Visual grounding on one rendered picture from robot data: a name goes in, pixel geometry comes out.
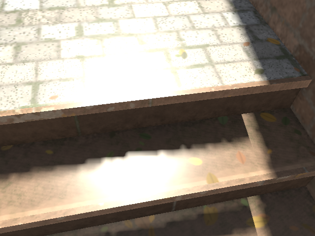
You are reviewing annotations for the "stairs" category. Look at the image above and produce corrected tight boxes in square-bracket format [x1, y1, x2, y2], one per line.
[0, 88, 315, 236]

